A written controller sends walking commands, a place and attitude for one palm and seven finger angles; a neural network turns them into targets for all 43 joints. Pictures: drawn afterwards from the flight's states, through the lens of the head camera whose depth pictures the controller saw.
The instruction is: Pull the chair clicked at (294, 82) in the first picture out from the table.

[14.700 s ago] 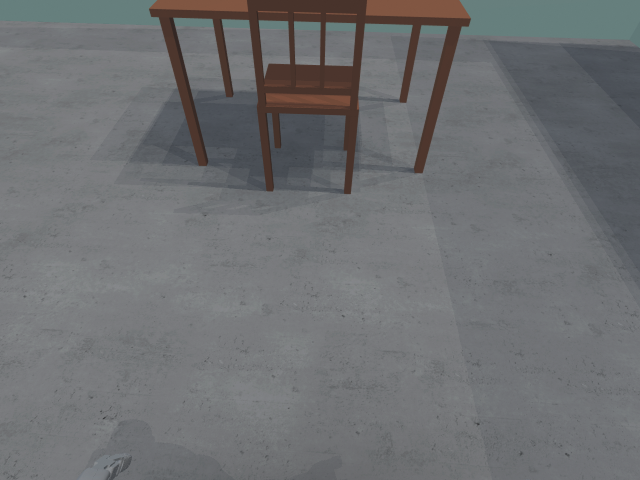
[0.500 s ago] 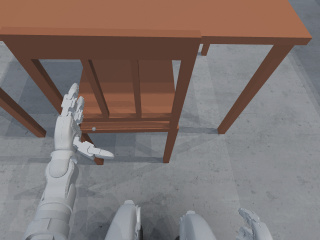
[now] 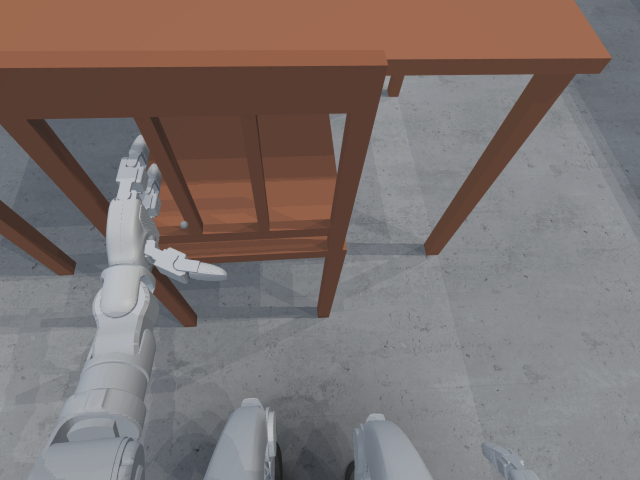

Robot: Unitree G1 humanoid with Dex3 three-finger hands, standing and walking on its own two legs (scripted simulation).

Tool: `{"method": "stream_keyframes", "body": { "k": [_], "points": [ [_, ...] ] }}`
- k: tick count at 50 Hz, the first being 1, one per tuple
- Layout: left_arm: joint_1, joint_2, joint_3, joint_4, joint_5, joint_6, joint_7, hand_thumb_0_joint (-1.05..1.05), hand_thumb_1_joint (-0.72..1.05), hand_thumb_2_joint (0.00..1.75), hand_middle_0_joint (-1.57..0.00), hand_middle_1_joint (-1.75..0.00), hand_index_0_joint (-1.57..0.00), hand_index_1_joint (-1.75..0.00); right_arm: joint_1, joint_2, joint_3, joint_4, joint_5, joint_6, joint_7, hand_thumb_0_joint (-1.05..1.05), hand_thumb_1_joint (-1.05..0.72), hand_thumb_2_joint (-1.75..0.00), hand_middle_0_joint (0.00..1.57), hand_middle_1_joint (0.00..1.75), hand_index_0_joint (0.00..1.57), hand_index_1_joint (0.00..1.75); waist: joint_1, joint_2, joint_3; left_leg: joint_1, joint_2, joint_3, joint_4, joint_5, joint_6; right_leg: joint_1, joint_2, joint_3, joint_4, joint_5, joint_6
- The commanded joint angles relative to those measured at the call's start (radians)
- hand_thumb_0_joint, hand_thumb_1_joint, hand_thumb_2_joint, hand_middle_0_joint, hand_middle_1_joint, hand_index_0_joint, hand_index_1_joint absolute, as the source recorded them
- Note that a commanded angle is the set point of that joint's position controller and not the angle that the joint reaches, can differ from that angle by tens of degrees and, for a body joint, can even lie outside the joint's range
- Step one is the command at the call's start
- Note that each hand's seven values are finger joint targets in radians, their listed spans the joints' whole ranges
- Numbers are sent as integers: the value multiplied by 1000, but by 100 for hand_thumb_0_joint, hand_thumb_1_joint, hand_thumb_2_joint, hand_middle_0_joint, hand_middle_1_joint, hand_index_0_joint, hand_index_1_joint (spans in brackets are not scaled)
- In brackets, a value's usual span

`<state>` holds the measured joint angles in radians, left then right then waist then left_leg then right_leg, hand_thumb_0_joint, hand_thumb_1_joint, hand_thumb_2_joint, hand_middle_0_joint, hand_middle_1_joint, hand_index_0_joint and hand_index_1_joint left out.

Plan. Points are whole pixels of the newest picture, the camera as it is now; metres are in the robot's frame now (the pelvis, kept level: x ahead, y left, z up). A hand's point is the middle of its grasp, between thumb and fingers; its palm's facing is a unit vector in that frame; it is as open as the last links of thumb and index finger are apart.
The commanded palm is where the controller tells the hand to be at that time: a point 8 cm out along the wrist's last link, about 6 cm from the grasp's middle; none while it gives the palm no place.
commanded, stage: push the fingers through the gap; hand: left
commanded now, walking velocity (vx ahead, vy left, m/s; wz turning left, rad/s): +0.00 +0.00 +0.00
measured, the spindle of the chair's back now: (176, 182) +0.49 +0.20 +0.01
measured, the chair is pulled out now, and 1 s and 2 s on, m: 0.00 0.00 0.00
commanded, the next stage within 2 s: hook a spindle and tug to test in 0.88 s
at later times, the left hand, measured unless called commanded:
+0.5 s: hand (182, 196) +0.46 +0.18 +0.03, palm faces +0.10 -0.99 -0.03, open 16.9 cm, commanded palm +0.43 +0.21 +0.02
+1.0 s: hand (183, 192) +0.47 +0.18 +0.02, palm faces +0.09 -1.00 -0.02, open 16.9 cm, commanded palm +0.44 +0.21 +0.02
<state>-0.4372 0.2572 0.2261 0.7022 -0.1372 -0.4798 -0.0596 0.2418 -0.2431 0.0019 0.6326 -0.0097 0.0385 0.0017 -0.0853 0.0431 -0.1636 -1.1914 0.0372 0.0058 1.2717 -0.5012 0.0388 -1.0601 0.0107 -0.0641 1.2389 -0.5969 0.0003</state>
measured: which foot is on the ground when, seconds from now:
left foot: down 0.00-1.00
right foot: down 0.00-1.00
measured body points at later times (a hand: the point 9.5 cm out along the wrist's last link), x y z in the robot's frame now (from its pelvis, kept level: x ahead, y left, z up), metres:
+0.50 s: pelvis +0.00 -0.01 -0.01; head +0.13 +0.01 +0.42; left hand +0.45 +0.23 +0.03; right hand +0.06 -0.27 -0.13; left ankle +0.05 +0.09 -0.62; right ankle -0.01 -0.13 -0.62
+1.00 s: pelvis +0.00 +0.00 -0.01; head +0.14 +0.02 +0.42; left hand +0.45 +0.23 +0.03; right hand +0.05 -0.26 -0.13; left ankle +0.05 +0.09 -0.62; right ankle -0.01 -0.13 -0.62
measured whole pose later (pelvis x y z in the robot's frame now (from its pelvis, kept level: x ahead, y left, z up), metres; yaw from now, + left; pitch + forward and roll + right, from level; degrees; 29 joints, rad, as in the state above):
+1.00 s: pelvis +0.00 +0.00 -0.01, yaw -1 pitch +26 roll -4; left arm -0.68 0.34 0.33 0.97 -0.10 -0.52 -0.11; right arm 0.28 -0.24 0.01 0.65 -0.03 0.09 0.02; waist -0.12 0.04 -0.16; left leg -1.25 0.04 0.00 1.30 -0.50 0.04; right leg -1.12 0.02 -0.07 1.26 -0.60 0.00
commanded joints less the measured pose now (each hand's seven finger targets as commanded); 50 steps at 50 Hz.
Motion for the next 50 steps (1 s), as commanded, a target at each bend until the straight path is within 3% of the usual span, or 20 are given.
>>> {"method": "stream_keyframes", "body": {
  "k": [1, 4, 8, 11, 14, 17, 18, 19, 22, 24, 25, 26, 34, 40, 41, 43, 48, 50],
  "points": [
    [-360, 178, 49, -146, 10, -84, 11, 0, -50, 30, -6, -8, -6, -8, 84, -169, -59, -79, -6, -22, -14, 0, -90, -90, 20, 30, 20, 30, -33, 36, -415, 463, -6, -79, -138, 307, -27, 34, 25, 9, -160, 287, -30],
    [-390, 183, 54, -104, 17, -86, 6, 0, -50, 30, -6, -8, -6, -8, 95, -169, -61, -75, -8, -16, -13, 0, -90, -90, 20, 30, 20, 30, -39, 26, -431, 448, -9, -72, -128, 311, -24, 47, 24, 15, -159, 303, -28],
    [-415, 221, 87, -99, 17, -93, -1, 0, -50, 30, -6, -8, -6, -8, 104, -168, -59, -78, -11, -7, -8, 0, -90, -90, 20, 30, 20, 30, -23, 77, -478, 468, -11, -65, -122, 356, -26, 69, 23, 20, -151, 344, -31],
    [-419, 214, 88, -87, 11, -91, -7, 0, -50, 30, -6, -8, -6, -8, 113, -166, -60, -77, -11, -2, -5, 0, -90, -90, 20, 30, 20, 30, -32, 52, -495, 470, -9, -61, -116, 379, -22, 83, 25, 21, -151, 374, -27],
    [-426, 248, 113, -55, 10, -91, -17, 0, -50, 30, -6, -8, -6, -8, 120, -169, -59, -74, -10, 5, -6, 0, -90, -90, 20, 30, 20, 30, -35, 25, -471, 420, -12, -53, -113, 361, -17, 111, 26, 31, -155, 388, -23],
    [-475, 248, 110, -37, 9, -95, -30, 0, -50, 30, -6, -8, -6, -8, 124, -171, -59, -67, -10, 7, -4, 0, -90, -90, 20, 30, 20, 30, -47, 36, -456, 409, -13, -51, -108, 337, -15, 94, 25, 33, -157, 368, -22],
    [-470, 254, 121, -5, 10, -94, -33, 0, -50, 30, -6, -8, -6, -8, 129, -171, -59, -66, -11, 8, -5, 0, -90, -90, 20, 30, 20, 30, -48, 13, -448, 386, -14, -50, -105, 317, -13, 98, 26, 35, -160, 355, -21],
    [-504, 279, 130, -5, 13, -100, -36, 0, -50, 30, -6, -8, -6, -8, 129, -175, -58, -63, -11, 9, -7, 0, -90, -90, 20, 30, 20, 30, -50, 27, -438, 382, -12, -51, -103, 308, -14, 86, 26, 37, -157, 345, -22],
    [-602, 228, 80, 18, 20, -112, -46, 0, -50, 30, -6, -8, -6, -8, 140, -172, -58, -50, -14, 6, -6, 0, -90, -90, 20, 30, 20, 30, -76, 65, -439, 430, -9, -67, -99, 308, -14, 18, 27, 24, -155, 308, -25],
    [-639, 251, 93, 31, 24, -118, -48, 0, -50, 30, -6, -8, -6, -8, 149, -178, -61, -41, -17, 7, -8, 0, -90, -90, 20, 30, 20, 30, -79, 76, -458, 447, -8, -71, -92, 317, -14, 5, 27, 25, -153, 304, -26],
    [-638, 268, 107, 16, 23, -124, -48, 0, -50, 30, -6, -8, -6, -8, 155, -181, -62, -42, -19, 7, -7, 0, -90, -90, 20, 30, 20, 30, -68, 97, -487, 478, -5, -80, -94, 346, -18, 0, 27, 20, -142, 313, -31],
    [-608, 243, 94, 28, 25, -121, -51, 0, -50, 30, -6, -8, -6, -8, 153, -177, -63, -46, -19, 9, -3, 0, -90, -90, 20, 30, 20, 30, -59, 119, -505, 501, -6, -78, -98, 361, -21, -5, 27, 17, -142, 316, -32],
    [-511, 323, 178, 57, 27, -86, -30, 0, -50, 30, -6, -8, -6, -8, 151, -178, -56, -78, -17, 40, 5, 0, -90, -90, 20, 30, 20, 30, -32, 23, -479, 382, -13, -54, -103, 330, -11, 100, 29, 32, -149, 352, -24],
    [-581, 268, 121, -34, 27, -130, -28, 0, -50, 30, -6, -8, -6, -8, 156, -171, -60, -72, -18, 30, 8, 0, -90, -90, 20, 30, 20, 30, -58, 88, -503, 486, -4, -72, -107, 375, -18, 40, 34, 21, -146, 348, -29],
    [-593, 245, 100, -12, 29, -129, -32, 0, -50, 30, -6, -8, -6, -8, 154, -171, -60, -63, -19, 30, 8, 0, -90, -90, 20, 30, 20, 30, -67, 82, -489, 487, -2, -76, -106, 358, -18, 17, 33, 18, -149, 327, -27],
    [-607, 255, 107, 40, 33, -122, -37, 0, -50, 30, -6, -8, -6, -8, 160, -177, -61, -48, -20, 29, 5, 0, -90, -90, 20, 30, 20, 30, -79, 52, -448, 438, -4, -74, -101, 302, -13, 8, 32, 20, -156, 290, -24],
    [-589, 251, 109, 95, 33, -101, -47, 0, -50, 30, -6, -8, -6, -8, 163, -179, -58, -53, -19, 35, 5, 0, -90, -90, 20, 30, 20, 30, -63, 84, -448, 456, -7, -80, -111, 308, -18, -16, 30, 10, -151, 275, -32],
    [-623, 258, 111, 79, 30, -106, -45, 0, -50, 30, -8, -13, -8, -13, 164, -181, -57, -54, -22, 35, 5, 0, -90, -90, 20, 30, 20, 30, -71, 94, -458, 468, -4, -86, -105, 317, -17, -32, 31, 9, -143, 274, -33]
  ]
}}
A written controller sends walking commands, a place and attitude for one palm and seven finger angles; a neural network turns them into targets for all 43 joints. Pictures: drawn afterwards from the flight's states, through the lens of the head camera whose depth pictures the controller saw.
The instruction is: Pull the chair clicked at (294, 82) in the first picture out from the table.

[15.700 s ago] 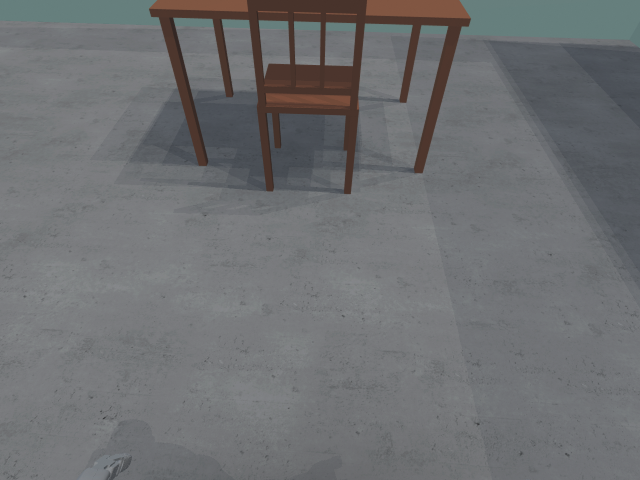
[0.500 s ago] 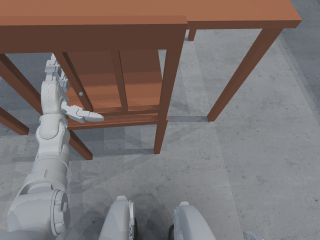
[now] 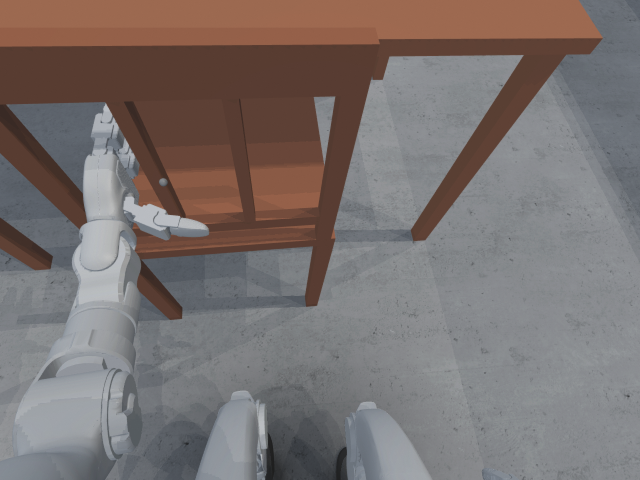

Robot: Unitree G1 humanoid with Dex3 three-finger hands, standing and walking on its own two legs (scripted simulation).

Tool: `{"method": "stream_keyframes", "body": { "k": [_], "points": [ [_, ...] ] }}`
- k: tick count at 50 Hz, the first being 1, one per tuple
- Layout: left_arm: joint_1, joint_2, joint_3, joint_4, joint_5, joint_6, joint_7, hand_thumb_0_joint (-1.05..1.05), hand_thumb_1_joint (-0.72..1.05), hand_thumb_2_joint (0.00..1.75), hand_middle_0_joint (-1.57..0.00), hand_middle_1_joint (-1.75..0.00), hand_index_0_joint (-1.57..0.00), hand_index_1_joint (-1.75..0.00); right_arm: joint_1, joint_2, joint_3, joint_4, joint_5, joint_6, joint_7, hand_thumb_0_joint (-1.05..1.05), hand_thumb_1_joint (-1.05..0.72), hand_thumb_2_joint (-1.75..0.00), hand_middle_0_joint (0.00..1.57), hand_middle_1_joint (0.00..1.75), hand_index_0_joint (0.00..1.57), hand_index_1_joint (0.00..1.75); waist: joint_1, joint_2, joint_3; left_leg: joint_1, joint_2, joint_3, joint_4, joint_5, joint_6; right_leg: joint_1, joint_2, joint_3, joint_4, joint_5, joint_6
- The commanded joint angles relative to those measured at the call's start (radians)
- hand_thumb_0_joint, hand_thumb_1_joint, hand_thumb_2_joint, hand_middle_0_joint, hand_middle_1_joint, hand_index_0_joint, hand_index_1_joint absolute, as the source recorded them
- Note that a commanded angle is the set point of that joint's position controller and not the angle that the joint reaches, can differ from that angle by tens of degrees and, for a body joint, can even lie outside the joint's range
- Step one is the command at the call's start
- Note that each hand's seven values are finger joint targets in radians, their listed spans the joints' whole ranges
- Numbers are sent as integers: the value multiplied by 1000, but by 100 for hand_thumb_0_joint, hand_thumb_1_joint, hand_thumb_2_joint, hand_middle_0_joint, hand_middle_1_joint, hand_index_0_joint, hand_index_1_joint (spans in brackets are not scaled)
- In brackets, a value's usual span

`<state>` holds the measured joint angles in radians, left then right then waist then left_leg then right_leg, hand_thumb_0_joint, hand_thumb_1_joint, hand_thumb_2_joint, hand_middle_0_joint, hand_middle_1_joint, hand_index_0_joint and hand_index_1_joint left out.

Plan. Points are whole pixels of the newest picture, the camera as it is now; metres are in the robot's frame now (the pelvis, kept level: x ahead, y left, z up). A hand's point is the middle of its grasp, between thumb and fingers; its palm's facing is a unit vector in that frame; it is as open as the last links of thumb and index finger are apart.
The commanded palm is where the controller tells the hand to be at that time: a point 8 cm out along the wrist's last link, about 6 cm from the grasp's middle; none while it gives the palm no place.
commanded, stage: hook a spindle and tug to test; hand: left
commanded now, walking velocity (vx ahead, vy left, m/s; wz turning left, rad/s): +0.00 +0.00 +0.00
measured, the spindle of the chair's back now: (155, 172) +0.49 +0.20 +0.01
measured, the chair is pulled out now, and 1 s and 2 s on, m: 0.00 0.00 0.06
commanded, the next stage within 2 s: step backward, pulling the chair out in 1.48 s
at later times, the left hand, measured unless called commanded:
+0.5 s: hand (174, 178) +0.47 +0.17 +0.03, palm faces +0.12 -0.99 -0.02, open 12.8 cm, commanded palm +0.44 +0.20 +0.03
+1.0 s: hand (172, 179) +0.47 +0.17 +0.03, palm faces +0.12 -0.99 -0.01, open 4.9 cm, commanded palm +0.43 +0.20 +0.03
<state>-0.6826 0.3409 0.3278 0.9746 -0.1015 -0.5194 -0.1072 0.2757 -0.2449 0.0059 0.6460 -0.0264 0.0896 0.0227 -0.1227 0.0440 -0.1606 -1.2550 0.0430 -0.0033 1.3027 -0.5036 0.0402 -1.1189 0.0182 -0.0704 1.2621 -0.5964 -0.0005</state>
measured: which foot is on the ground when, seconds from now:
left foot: down 0.00-1.00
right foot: down 0.00-1.00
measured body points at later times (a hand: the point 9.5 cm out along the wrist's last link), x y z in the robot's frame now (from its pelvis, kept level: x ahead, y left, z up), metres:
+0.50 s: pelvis +0.00 +0.00 +0.00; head +0.14 +0.02 +0.43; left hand +0.46 +0.22 +0.04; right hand +0.06 -0.26 -0.12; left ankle +0.05 +0.09 -0.61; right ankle +0.00 -0.13 -0.61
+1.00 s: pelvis +0.01 +0.00 +0.01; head +0.15 +0.01 +0.44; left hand +0.46 +0.22 +0.04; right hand +0.07 -0.27 -0.12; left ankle +0.05 +0.09 -0.61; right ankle +0.00 -0.13 -0.61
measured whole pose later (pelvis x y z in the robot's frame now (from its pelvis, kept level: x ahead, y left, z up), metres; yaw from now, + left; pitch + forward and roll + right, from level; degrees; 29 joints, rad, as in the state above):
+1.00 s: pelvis +0.01 +0.00 +0.01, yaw +0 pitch +26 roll -4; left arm -0.59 0.30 0.30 0.85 -0.13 -0.49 -0.05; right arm 0.28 -0.24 -0.01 0.63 -0.02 0.11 0.04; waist -0.12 0.05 -0.16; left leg -1.21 0.05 0.01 1.27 -0.51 0.03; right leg -1.09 0.02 -0.06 1.23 -0.60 -0.01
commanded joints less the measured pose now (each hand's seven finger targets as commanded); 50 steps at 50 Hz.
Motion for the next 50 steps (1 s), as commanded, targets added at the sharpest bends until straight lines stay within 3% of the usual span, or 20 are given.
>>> {"method": "stream_keyframes", "body": {
  "k": [1, 4, 6, 8, 11, 13, 14, 15, 17, 19, 22, 23, 24, 26, 29, 36, 39, 41, 45, 50],
  "points": [
    [-366, 196, 34, -204, -6, -70, 6, 0, -50, 30, -10, -19, -10, -19, 129, -180, -62, -70, -6, -15, -15, 0, -90, -90, 20, 30, 20, 30, -17, 92, -477, 544, -9, -79, -138, 337, -21, 38, 22, 14, -165, 282, -33],
    [-366, 191, 31, -249, -7, -83, 15, 0, -50, 30, -15, -35, -15, -35, 123, -175, -64, -78, -7, -14, -13, 0, -90, -90, 20, 30, 20, 30, -15, 89, -527, 561, -10, -76, -132, 369, -21, 67, 25, 19, -162, 313, -31],
    [-365, 190, 27, -237, -1, -83, 20, 0, -50, 30, -18, -46, -18, -46, 124, -176, -63, -74, -7, -12, -13, 0, -90, -90, 20, 30, 20, 30, -24, 89, -507, 559, -7, -79, -129, 371, -22, 45, 25, 17, -159, 312, -30],
    [-358, 185, 21, -252, 6, -83, 26, 0, -50, 30, -22, -57, -22, -57, 126, -174, -64, -75, -9, -8, -11, 0, -90, -90, 20, 30, 20, 30, -16, 105, -513, 572, -6, -82, -135, 380, -26, 49, 25, 14, -156, 312, -32],
    [-366, 132, -22, -264, 9, -72, 32, 0, -50, 30, -27, -74, -27, -74, 126, -173, -68, -77, -7, -5, -7, 0, -90, -90, 20, 30, 20, 30, -28, 126, -514, 616, 0, -92, -143, 394, -30, 15, 25, 6, -160, 303, -33],
    [-329, 136, -14, -264, 7, -59, 39, 0, -50, 30, -31, -85, -31, -85, 131, -174, -70, -79, -6, -1, -6, 0, -90, -90, 20, 30, 20, 30, -23, 99, -511, 610, 0, -92, -147, 406, -31, 36, 26, 4, -164, 317, -33],
    [-322, 108, -33, -253, 3, -52, 39, 0, -50, 30, -32, -90, -32, -90, 126, -171, -69, -80, -5, 1, -5, 0, -90, -90, 20, 30, 20, 30, -29, 81, -497, 597, -2, -90, -149, 389, -29, 38, 27, 3, -170, 311, -31],
    [-340, 98, -43, -249, 3, -50, 41, 0, -44, 32, -34, -96, -34, -96, 131, -172, -70, -78, -5, -1, -6, 0, -90, -90, 20, 30, 20, 30, -39, 76, -488, 598, 0, -97, -149, 387, -28, 25, 27, 1, -166, 306, -31],
    [-340, 105, -32, -225, 7, -45, 51, 0, -33, 37, -38, -107, -38, -107, 132, -173, -69, -72, -5, 2, -5, 0, -90, -90, 20, 30, 20, 30, -37, 61, -459, 576, -2, -95, -153, 365, -27, 23, 26, 1, -171, 293, -29],
    [-331, 123, -16, -248, 12, -53, 62, 0, -22, 42, -41, -118, -41, -118, 129, -172, -68, -82, -7, 3, -4, 0, -90, -90, 20, 30, 20, 30, -21, 77, -480, 572, -6, -88, -153, 370, -27, 39, 25, 6, -167, 299, -32],
    [-347, 109, -28, -239, 23, -65, 76, 0, -5, 49, -46, -134, -46, -134, 129, -165, -66, -79, -12, 5, 1, 0, -90, -90, 20, 30, 20, 30, -29, 79, -465, 569, -7, -86, -149, 372, -28, 28, 26, 6, -165, 299, -31],
    [-347, 132, -14, -243, 30, -73, 79, 0, 0, 52, -48, -140, -48, -140, 131, -167, -66, -79, -13, 4, 1, 0, -90, -90, 20, 30, 20, 30, -25, 69, -469, 565, -5, -88, -147, 369, -27, 33, 26, 8, -162, 300, -32],
    [-341, 104, -37, -238, 35, -76, 78, 0, 6, 54, -50, -145, -50, -145, 128, -164, -66, -82, -14, 5, 3, 0, -90, -90, 20, 30, 20, 30, -29, 73, -474, 566, -7, -85, -147, 360, -26, 31, 27, 8, -165, 294, -31],
    [-371, 94, -52, -236, 36, -81, 75, 0, 17, 59, -50, -145, -50, -145, 129, -165, -67, -76, -14, 4, 4, 0, -90, -90, 20, 30, 20, 30, -37, 94, -467, 577, -5, -88, -145, 357, -28, 12, 26, 7, -163, 289, -33],
    [-351, 104, -43, -255, 25, -83, 66, 0, 34, 66, -50, -145, -50, -145, 130, -166, -69, -80, -12, 7, 4, 0, -90, -90, 20, 30, 20, 30, -30, 75, -517, 579, -8, -81, -139, 381, -24, 58, 28, 13, -166, 324, -33],
    [-321, 115, -33, -255, 6, -69, 40, 0, 73, 83, -50, -145, -50, -145, 126, -164, -67, -78, -4, 7, -1, 0, -90, -90, 20, 30, 20, 30, -26, 75, -502, 560, -13, -64, -137, 391, -19, 89, 28, 22, -174, 361, -30],
    [-313, 140, -13, -244, 3, -65, 37, 0, 90, 90, -50, -145, -50, -145, 129, -166, -67, -74, -2, 6, -4, 0, -90, -90, 20, 30, 20, 30, -27, 43, -484, 519, -15, -57, -134, 378, -15, 117, 27, 28, -178, 373, -27],
    [-326, 117, -32, -259, 3, -72, 35, 0, 90, 90, -50, -145, -50, -145, 128, -162, -68, -74, -4, 1, -4, 0, -90, -90, 20, 30, 20, 30, -27, 75, -489, 543, -15, -61, -133, 397, -17, 98, 26, 26, -172, 377, -28],
    [-230, 80, -52, -328, -13, -75, 32, 0, 90, 90, -50, -145, -50, -145, 121, -159, -74, -93, -1, -2, 2, 0, -90, -90, 20, 30, 20, 30, -5, 92, -537, 604, -12, -60, -144, 460, -23, 121, 28, 21, -172, 416, -33],
    [-130, 62, -70, -376, -19, -60, 34, 0, 90, 90, -50, -145, -50, -145, 113, -158, -77, -101, 5, -5, 7, 0, -90, -90, 20, 30, 20, 30, 0, 51, -511, 589, -12, -53, -157, 468, -21, 161, 30, 22, -183, 453, -30]
  ]
}}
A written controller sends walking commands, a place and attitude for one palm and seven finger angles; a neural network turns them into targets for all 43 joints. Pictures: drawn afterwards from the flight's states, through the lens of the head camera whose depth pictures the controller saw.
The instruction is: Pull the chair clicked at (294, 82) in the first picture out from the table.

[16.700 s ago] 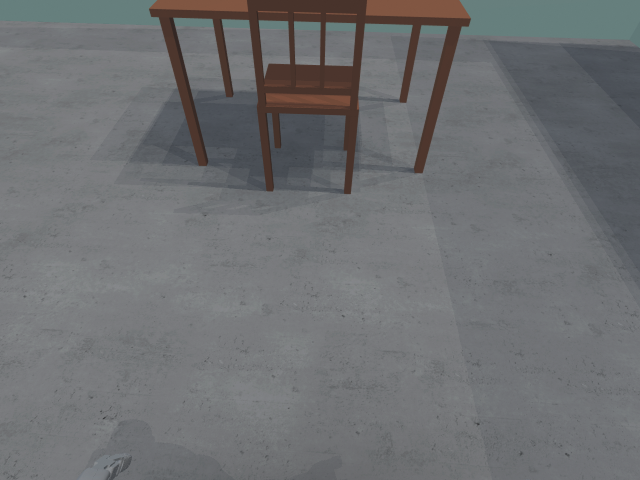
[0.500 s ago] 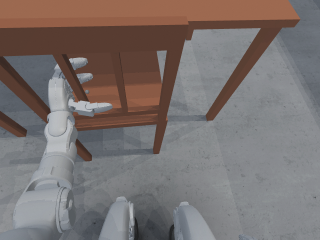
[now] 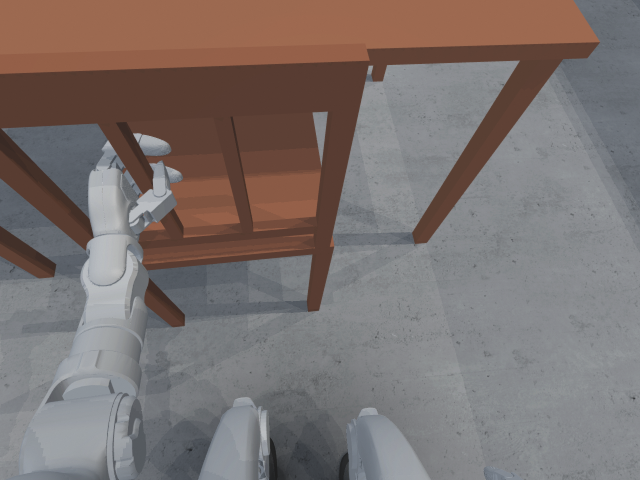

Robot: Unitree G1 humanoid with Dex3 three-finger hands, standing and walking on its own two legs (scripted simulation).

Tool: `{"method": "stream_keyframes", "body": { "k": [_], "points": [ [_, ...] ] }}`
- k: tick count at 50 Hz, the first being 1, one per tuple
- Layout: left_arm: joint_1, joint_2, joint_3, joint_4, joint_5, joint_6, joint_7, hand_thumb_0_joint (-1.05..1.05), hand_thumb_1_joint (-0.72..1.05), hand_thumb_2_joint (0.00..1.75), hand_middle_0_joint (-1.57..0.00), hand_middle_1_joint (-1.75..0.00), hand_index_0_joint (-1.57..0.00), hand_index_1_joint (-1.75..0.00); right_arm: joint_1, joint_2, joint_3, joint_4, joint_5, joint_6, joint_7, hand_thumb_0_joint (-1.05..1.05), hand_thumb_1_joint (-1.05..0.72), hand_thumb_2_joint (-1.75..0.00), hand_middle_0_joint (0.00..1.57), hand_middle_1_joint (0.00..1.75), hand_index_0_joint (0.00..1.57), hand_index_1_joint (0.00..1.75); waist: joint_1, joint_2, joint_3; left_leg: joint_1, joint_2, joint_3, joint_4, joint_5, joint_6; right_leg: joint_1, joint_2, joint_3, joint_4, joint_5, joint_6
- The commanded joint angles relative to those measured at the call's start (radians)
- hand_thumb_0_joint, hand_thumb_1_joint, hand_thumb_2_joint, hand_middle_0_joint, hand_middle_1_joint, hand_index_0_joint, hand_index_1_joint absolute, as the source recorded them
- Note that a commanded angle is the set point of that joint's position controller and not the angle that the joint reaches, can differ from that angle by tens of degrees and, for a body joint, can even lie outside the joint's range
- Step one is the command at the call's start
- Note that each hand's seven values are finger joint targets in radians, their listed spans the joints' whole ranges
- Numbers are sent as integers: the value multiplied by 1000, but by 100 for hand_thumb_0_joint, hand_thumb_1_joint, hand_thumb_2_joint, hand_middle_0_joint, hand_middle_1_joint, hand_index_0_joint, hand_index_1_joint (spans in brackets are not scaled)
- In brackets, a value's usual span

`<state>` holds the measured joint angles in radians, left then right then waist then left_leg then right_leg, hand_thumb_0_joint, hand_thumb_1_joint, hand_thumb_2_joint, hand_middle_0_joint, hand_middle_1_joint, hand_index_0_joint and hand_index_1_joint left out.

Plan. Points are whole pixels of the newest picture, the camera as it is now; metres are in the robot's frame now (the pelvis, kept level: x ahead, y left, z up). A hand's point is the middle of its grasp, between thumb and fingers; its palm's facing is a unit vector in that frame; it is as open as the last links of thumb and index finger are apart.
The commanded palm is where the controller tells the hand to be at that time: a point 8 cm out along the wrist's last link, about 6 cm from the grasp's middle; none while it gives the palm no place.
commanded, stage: hook a spindle and tug to test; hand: left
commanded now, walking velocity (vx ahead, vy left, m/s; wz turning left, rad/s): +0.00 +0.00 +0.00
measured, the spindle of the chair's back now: (151, 187) +0.48 +0.21 +0.01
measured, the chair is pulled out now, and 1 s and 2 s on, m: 0.00 0.06 0.17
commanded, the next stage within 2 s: step backward, pulling the chair out in 0.48 s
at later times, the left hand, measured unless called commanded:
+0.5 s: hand (170, 221) +0.42 +0.17 +0.03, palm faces +0.09 -1.00 -0.01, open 5.1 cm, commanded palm +0.38 +0.21 +0.02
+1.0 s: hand (174, 231) +0.39 +0.16 +0.05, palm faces +0.07 -0.99 -0.13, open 5.0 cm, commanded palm +0.36 +0.20 +0.04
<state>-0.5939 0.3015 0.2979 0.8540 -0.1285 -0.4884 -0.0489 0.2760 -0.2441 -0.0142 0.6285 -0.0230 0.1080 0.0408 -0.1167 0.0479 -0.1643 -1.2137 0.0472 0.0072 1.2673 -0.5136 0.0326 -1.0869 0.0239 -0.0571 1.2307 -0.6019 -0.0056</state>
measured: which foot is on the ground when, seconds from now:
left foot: down 0.00-1.00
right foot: down 0.00-1.00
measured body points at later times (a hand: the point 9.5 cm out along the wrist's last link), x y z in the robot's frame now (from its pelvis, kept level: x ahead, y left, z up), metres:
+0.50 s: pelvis +0.02 +0.01 +0.01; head +0.15 +0.02 +0.44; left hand +0.41 +0.22 +0.03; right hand +0.12 -0.25 -0.11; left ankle +0.03 +0.10 -0.62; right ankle -0.01 -0.12 -0.62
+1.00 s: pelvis +0.01 +0.01 +0.10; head +0.10 +0.02 +0.54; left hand +0.39 +0.21 +0.06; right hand +0.09 -0.26 -0.02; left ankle +0.03 +0.10 -0.62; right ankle -0.01 -0.12 -0.62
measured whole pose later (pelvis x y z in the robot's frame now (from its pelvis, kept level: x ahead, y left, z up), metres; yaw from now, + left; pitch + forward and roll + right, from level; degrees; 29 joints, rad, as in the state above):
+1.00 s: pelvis +0.01 +0.01 +0.10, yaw +0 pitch +11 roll -2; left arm -0.47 0.22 0.10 0.95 -0.07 -0.19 0.09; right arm 0.26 -0.24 0.00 0.62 0.03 0.16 -0.08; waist -0.09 0.01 0.00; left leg -0.58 0.02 0.05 0.68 -0.29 0.05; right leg -0.47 0.00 -0.03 0.63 -0.34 0.02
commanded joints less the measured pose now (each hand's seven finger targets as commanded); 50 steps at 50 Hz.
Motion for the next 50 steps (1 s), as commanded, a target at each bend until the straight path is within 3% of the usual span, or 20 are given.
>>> {"method": "stream_keyframes", "body": {
  "k": [1, 2, 6, 16, 18, 21, 26, 28, 29, 30, 31, 33, 35, 37, 39, 40, 44, 45, 48, 50],
  "points": [
    [-198, 100, -37, -259, 7, -88, -23, 0, 90, 90, -50, -145, -50, -145, 111, -157, -56, -85, 2, -24, -9, 0, -90, -90, 20, 30, 20, 30, 0, 45, -509, 539, -19, -59, -124, 485, -12, 145, 23, 10, -153, 474, -23],
    [-182, 124, -21, -276, 9, -90, -21, 0, 90, 90, -50, -145, -50, -145, 109, -158, -57, -86, 3, -24, -9, 0, -90, -90, 20, 30, 20, 30, 7, 40, -506, 532, -18, -57, -125, 484, -13, 156, 22, 12, -152, 481, -23],
    [-72, 92, -39, -341, -5, -92, -23, 0, 90, 90, -50, -145, -50, -145, 98, -150, -57, -101, 6, -32, -4, 0, -90, -90, 20, 30, 20, 30, 25, 54, -505, 558, -19, -48, -136, 544, -16, 190, 21, 13, -155, 537, -24],
    [42, 37, -82, -427, -12, -86, -4, 0, 90, 90, -50, -145, -50, -145, 80, -142, -60, -113, 6, -46, 0, 0, -90, -90, 20, 30, 20, 30, 28, 38, -469, 577, -13, -49, -138, 600, -21, 187, 16, 6, -150, 569, -20],
    [62, 75, -42, -449, -15, -90, -1, 0, 90, 90, -50, -145, -50, -145, 77, -144, -62, -115, 4, -48, -4, 0, -90, -90, 20, 30, 20, 30, 39, 2, -490, 554, -18, -41, -133, 591, -19, 230, 15, 15, -147, 605, -18],
    [134, 45, -67, -472, -15, -89, -7, 0, 90, 90, -50, -145, -50, -145, 67, -136, -61, -129, 7, -53, -3, 0, -90, -90, 20, 30, 20, 30, 53, 32, -490, 570, -17, -40, -141, 632, -23, 240, 11, 13, -141, 621, -20],
    [89, 51, -63, -459, -15, -87, 0, 0, 90, 90, -50, -145, -50, -145, 54, -139, -58, -121, 6, -55, -10, 0, -90, -90, 20, 30, 20, 30, 33, 0, -454, 532, -20, -41, -132, 563, -19, 215, 12, 15, -142, 584, -18],
    [43, 51, -67, -449, -5, -90, 3, 0, 90, 90, -50, -145, -50, -145, 52, -140, -56, -116, 4, -58, -12, 0, -90, -90, 20, 30, 20, 30, 31, 35, -443, 532, -19, -47, -129, 539, -24, 180, 12, 11, -135, 539, -20],
    [-14, 41, -81, -446, -6, -92, 5, 0, 90, 90, -50, -145, -50, -145, 50, -139, -55, -109, 3, -60, -13, 0, -90, -90, 20, 30, 20, 30, 15, 33, -436, 528, -20, -50, -125, 519, -23, 163, 11, 9, -135, 522, -20],
    [-147, 278, -35, -572, 101, 51, 93, 0, 90, 90, -50, -145, -50, -145, 95, -129, -40, -205, 53, 7, -43, 0, -90, -90, 20, 30, 20, 30, 64, 118, -651, 849, -14, -27, -320, 498, -5, 521, -49, 70, -316, 594, -37],
    [-213, 255, -68, -695, 99, 105, 127, 0, 90, 90, -50, -145, -50, -145, 102, -127, -51, -216, 66, 17, -75, 0, -90, -90, 20, 30, 20, 30, 50, 176, -669, 943, -23, -26, -361, 562, -2, 572, -48, 75, -370, 728, -29],
    [-67, 182, -96, -609, 105, 184, 156, 0, 90, 90, -50, -145, -50, -145, 85, -121, -44, -212, 69, 19, -104, 0, -90, -90, 20, 30, 20, 30, 44, 167, -582, 954, -10, -54, -393, 677, -3, 544, -53, 64, -371, 788, -20],
    [46, 71, -174, -426, 102, 263, 160, 0, 90, 90, -50, -145, -50, -145, 59, -119, -30, -186, 69, 37, -121, 0, -90, -90, 20, 30, 20, 30, 43, 95, -428, 919, 26, -102, -452, 751, 5, 513, -44, 39, -396, 695, -7],
    [35, 51, -202, -304, 105, 303, 162, 0, 90, 90, -50, -145, -50, -145, 69, -127, -25, -153, 64, 49, -127, 0, -90, -90, 20, 30, 20, 30, 35, -15, -334, 848, 53, -99, -491, 752, 15, 589, -55, 49, -463, 746, 12],
    [-38, 60, -206, -221, 103, 305, 161, 0, 90, 90, -50, -145, -50, -145, 64, -136, -24, -134, 63, 47, -136, 0, -90, -90, 20, 30, 20, 30, 33, -61, -290, 831, 71, -95, -540, 710, 14, 652, -73, 60, -519, 764, 22],
    [-74, 94, -184, -195, 108, 298, 166, 0, 90, 90, -50, -145, -50, -145, 64, -144, -27, -125, 61, 44, -142, 0, -90, -90, 20, 30, 20, 30, 37, -38, -281, 852, 75, -94, -562, 728, 10, 674, -77, 61, -534, 773, 19],
    [-104, 63, -217, -77, 110, 269, 153, 0, 90, 90, -50, -145, -50, -145, 56, -139, -28, -95, 55, 36, -143, 0, -90, -90, 20, 30, 20, 30, 44, 120, -235, 980, 110, -132, -624, 880, 23, 662, -70, 57, -574, 667, 16],
    [-108, 88, -201, -65, 116, 263, 153, 0, 90, 90, -50, -145, -50, -145, 60, -148, -33, -89, 50, 34, -143, 0, -90, -90, 20, 30, 20, 30, 50, 146, -242, 1010, 114, -146, -629, 936, 24, 672, -64, 58, -584, 651, 11],
    [-86, 51, -224, -64, 109, 243, 141, 0, 90, 90, -50, -145, -50, -145, 39, -134, -33, -87, 44, 23, -134, 0, -90, -90, 20, 30, 20, 30, 55, 187, -232, 1082, 135, -174, -663, 977, 27, 649, -52, 55, -603, 519, 7],
    [-54, 66, -208, -73, 105, 238, 137, 0, 90, 90, -50, -145, -50, -145, 29, -138, -36, -90, 40, 15, -133, 0, -90, -90, 20, 30, 20, 30, 64, 179, -233, 1096, 146, -187, -683, 982, 32, 672, -46, 53, -617, 499, 7]
  ]
}}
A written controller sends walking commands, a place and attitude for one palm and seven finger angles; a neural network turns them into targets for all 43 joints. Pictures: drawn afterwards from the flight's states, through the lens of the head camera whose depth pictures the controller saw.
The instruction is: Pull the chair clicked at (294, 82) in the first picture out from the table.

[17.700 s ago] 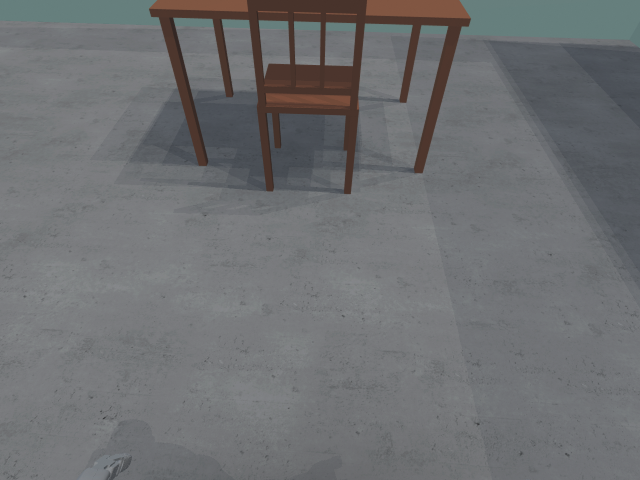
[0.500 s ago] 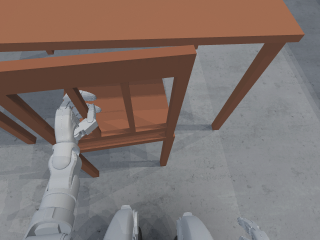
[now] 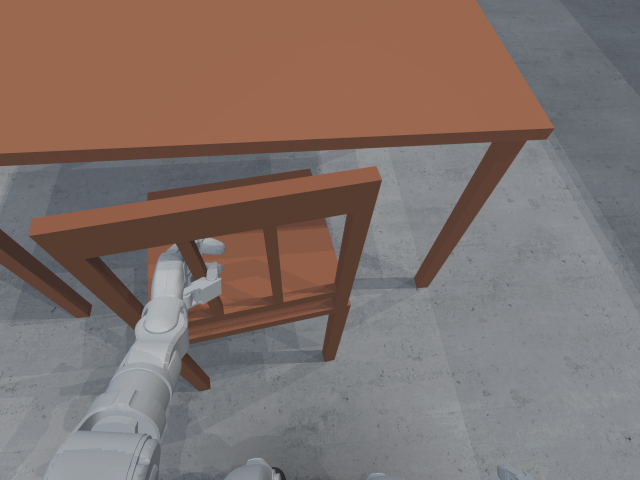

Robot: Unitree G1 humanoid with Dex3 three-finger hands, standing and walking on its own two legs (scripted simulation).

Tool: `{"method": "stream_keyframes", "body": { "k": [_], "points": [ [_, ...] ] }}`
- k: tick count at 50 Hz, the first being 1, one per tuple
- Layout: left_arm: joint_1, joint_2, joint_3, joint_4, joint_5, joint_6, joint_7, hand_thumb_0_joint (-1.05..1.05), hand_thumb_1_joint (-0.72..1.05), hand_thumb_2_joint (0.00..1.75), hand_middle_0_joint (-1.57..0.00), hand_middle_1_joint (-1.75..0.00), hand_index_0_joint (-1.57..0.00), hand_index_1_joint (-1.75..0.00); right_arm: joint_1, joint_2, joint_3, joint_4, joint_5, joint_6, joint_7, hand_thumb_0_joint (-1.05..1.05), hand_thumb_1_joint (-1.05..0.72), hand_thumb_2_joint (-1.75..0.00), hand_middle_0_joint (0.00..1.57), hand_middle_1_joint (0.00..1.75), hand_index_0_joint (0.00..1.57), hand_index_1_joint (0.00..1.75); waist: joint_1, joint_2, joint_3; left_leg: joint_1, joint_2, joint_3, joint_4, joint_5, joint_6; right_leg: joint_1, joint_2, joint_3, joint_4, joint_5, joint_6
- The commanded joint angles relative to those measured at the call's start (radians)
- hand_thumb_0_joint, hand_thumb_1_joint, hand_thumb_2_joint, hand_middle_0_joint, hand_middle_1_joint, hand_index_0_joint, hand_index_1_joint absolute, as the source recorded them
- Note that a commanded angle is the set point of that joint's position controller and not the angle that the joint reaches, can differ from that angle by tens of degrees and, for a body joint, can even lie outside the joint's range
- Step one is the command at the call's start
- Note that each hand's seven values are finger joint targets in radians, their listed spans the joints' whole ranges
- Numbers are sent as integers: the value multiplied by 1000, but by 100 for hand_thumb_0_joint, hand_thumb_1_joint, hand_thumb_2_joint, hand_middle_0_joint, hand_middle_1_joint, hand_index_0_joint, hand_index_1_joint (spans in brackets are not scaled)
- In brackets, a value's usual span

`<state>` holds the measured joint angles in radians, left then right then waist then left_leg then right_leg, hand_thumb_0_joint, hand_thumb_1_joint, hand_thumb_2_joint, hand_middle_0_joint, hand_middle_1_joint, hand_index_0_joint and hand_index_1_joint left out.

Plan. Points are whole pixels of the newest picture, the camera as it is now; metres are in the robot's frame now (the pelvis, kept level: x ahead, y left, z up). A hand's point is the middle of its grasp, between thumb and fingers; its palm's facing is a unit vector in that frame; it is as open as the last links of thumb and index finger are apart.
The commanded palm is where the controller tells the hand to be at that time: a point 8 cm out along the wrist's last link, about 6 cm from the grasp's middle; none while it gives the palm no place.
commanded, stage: step backward, pulling the chair out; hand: left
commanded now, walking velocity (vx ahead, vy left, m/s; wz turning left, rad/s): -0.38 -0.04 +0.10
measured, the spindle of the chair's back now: (203, 279) +0.41 +0.17 -0.09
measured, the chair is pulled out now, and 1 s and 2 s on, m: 0.06 0.17 0.26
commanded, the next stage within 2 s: none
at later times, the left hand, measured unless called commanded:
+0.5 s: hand (225, 349) +0.28 +0.12 -0.05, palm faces +0.06 -0.99 -0.14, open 5.0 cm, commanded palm +0.28 +0.17 -0.05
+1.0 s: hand (226, 363) +0.27 +0.12 -0.05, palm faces +0.09 -0.98 -0.17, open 5.1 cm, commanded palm +0.25 +0.17 -0.05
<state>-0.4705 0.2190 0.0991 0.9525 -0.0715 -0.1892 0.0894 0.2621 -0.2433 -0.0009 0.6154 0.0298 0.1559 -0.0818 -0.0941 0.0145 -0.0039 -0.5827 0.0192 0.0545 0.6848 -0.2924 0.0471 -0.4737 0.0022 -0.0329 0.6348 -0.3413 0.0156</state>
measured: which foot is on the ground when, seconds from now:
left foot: down 0.00-0.96, up 0.98-1.00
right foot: down 0.00-1.00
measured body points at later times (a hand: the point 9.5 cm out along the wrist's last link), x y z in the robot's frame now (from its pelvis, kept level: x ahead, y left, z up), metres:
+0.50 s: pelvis -0.07 -0.02 +0.01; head +0.01 -0.02 +0.45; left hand +0.28 +0.17 -0.04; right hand +0.04 -0.28 -0.12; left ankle +0.02 +0.09 -0.72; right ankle -0.03 -0.13 -0.72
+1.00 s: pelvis -0.09 -0.03 +0.00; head -0.01 -0.04 +0.44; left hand +0.26 +0.17 -0.04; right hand +0.01 -0.27 -0.14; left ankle +0.00 +0.09 -0.70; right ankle -0.03 -0.13 -0.72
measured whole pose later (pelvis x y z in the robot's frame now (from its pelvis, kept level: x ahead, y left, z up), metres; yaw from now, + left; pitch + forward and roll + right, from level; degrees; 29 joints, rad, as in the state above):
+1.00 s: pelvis -0.09 -0.03 +0.00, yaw +3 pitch +1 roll -1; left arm -0.49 0.17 0.04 1.01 -0.08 -0.22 0.11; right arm 0.19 -0.22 0.01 0.75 0.03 -0.03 -0.10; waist -0.06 0.05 0.18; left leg -0.53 0.01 -0.02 0.75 -0.33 -0.01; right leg -0.40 0.02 -0.06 0.60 -0.23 -0.04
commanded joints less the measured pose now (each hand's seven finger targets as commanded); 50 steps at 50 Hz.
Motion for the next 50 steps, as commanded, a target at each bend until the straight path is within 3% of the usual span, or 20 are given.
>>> {"method": "stream_keyframes", "body": {
  "k": [1, 5, 8, 10, 16, 20, 24, 26, 28, 31, 33, 37, 40, 42, 45, 46, 47, 48, 49, 50],
  "points": [
    [-162, 134, -19, -187, 48, -65, -4, 0, 90, 90, -50, -145, -50, -145, 37, -134, -49, -77, -12, -38, -7, 0, -90, -90, 20, 30, 20, 30, 42, 209, -406, 478, 175, -225, -95, 765, 18, 73, -27, 32, -39, 259, -16],
    [-109, 158, -5, -237, 38, -68, -7, 0, 90, 90, -50, -145, -50, -145, 28, -138, -53, -91, 1, -43, -14, 0, -90, -90, 20, 30, 20, 30, 43, 103, -443, 419, 152, -173, -91, 676, -6, 215, -55, 51, -99, 515, -23],
    [-143, 143, -31, -251, 34, -70, -3, 0, 90, 90, -50, -145, -50, -145, 19, -134, -53, -85, 11, -53, -24, 0, -90, -90, 20, 30, 20, 30, 31, 61, -443, 391, 136, -136, -107, 569, -21, 262, -89, 71, -114, 594, -28],
    [-155, 175, -17, -236, 37, -69, 4, 0, 90, 90, -50, -145, -50, -145, 16, -145, -56, -75, 12, -60, -31, 0, -90, -90, 20, 30, 20, 30, 33, 82, -426, 394, 136, -138, -124, 540, -18, 252, -87, 72, -118, 558, -23],
    [-238, 169, -44, -171, 30, -77, 16, 0, 90, 90, -50, -145, -50, -145, -8, -142, -51, -31, 19, -93, -38, 0, -90, -90, 20, 30, 20, 30, 37, 90, -348, 367, 122, -141, -162, 349, -12, 205, -92, 82, -165, 341, -10],
    [-262, 188, -41, -131, 27, -86, 26, 0, 90, 90, -50, -145, -50, -145, -20, -147, -54, -10, 26, -126, -44, 0, -90, -90, 20, 30, 20, 30, 40, 30, -285, 334, 87, -123, -161, 154, -20, 174, -126, 118, -251, 155, -17],
    [-288, 159, -70, -100, 26, -98, 32, 0, 90, 90, -50, -145, -50, -145, -37, -142, -49, 11, 29, -161, -46, 0, -90, -90, 20, 30, 20, 30, 42, -25, -237, 350, 52, -99, -138, 22, -39, 121, -180, 146, -316, 18, -38],
    [-288, 157, -71, -82, 28, -103, 35, 0, 90, 90, -50, -145, -50, -145, -33, -150, -50, 23, 29, -176, -48, 0, -90, -90, 20, 30, 20, 30, 43, -24, -220, 368, 57, -115, -156, 14, -37, 95, -171, 133, -314, -24, -41],
    [-300, 122, -97, -90, 27, -112, 31, 0, 90, 90, -50, -145, -50, -145, -39, -152, -45, 20, 23, -190, -52, 0, -90, -90, 20, 30, 20, 30, 44, 9, -212, 369, 92, -165, -223, 20, -18, 85, -115, 93, -260, -42, -26],
    [-304, 111, -91, -96, 26, -108, 30, 0, 90, 90, -50, -145, -50, -145, -45, -159, -43, 23, 15, -200, -54, 0, -90, -90, 20, 30, 20, 30, 56, 96, -241, 346, 188, -312, -340, 28, 32, 117, -35, 56, -75, -36, -22],
    [-325, 85, -104, -115, 28, -102, 24, 0, 90, 90, -50, -145, -50, -145, -56, -145, -39, 20, 1, -201, -52, 0, -90, -90, 20, 30, 20, 30, 61, 137, -258, 380, 246, -387, -352, 78, 57, 89, -24, 59, 10, -47, -29],
    [-320, 81, -100, -114, 41, -97, 24, 0, 90, 90, -50, -145, -50, -145, -20, -139, -42, 39, -14, -210, -43, 0, -90, -90, 20, 30, 20, 30, 51, 141, -304, 477, 254, -357, -260, 340, 67, 104, -26, 68, -28, -4, -34],
    [-305, 104, -77, -113, 42, -88, 20, 0, 90, 90, -50, -145, -50, -145, -23, -143, -48, 36, -13, -216, -40, 0, -90, -90, 20, 30, 20, 30, 53, 126, -296, 371, 239, -324, -240, 279, 60, 203, -32, 74, -68, 57, -38],
    [-311, 88, -89, -127, 37, -85, 15, 0, 90, 90, -50, -145, -50, -145, -39, -138, -47, 26, -7, -218, -39, 0, -90, -90, 20, 30, 20, 30, 55, 121, -267, 272, 220, -293, -239, 180, 45, 255, -52, 92, -85, 77, -49],
    [-285, 130, -64, -128, 34, -84, 19, 0, 90, 90, -50, -145, -50, -145, -48, -137, -53, 13, -3, -226, -41, 0, -90, -90, 20, 30, 20, 30, 60, 62, -231, 150, 159, -253, -198, -65, 11, 266, -115, 178, -160, -67, -79],
    [-285, 132, -68, -133, 33, -89, 22, 0, 90, 90, -50, -145, -50, -145, -36, -130, -53, 14, 1, -226, -38, 0, -90, -90, 20, 30, 20, 30, 51, -15, -224, 160, 105, -195, -111, -126, -17, 227, -183, 259, -246, -116, -101],
    [-287, 149, -61, -128, 37, -94, 30, 0, 90, 90, -50, -145, -50, -145, -27, -123, -54, 25, 6, -226, -38, 0, -90, -90, 20, 30, 20, 30, 48, -114, -240, 213, 32, -120, 38, -124, -58, 180, -287, 339, -335, -141, -137],
    [-300, 153, -57, -113, 38, -88, 38, 0, 90, 90, -50, -145, -50, -145, -53, -126, -52, 36, 7, -222, -38, 0, -90, -90, 20, 30, 20, 30, 64, -142, -236, 228, -6, -101, 221, -131, -81, 141, -369, 370, -382, -90, -171],
    [-298, 140, -56, -99, 42, -80, 40, 0, 90, 90, -50, -145, -50, -145, -84, -121, -47, 36, 2, -220, -37, 0, -90, -90, 20, 30, 20, 30, 84, -124, -237, 165, -11, -138, 330, -178, -82, 190, -390, 352, -364, 57, -193],
    [-286, 142, -48, -102, 45, -72, 38, 0, 90, 90, -50, -145, -50, -145, -87, -125, -43, 34, -6, -224, -38, 0, -90, -90, 20, 30, 20, 30, 85, -99, -260, 120, -21, -161, 358, -197, -83, 261, -400, 350, -325, 260, -211]
  ]
}}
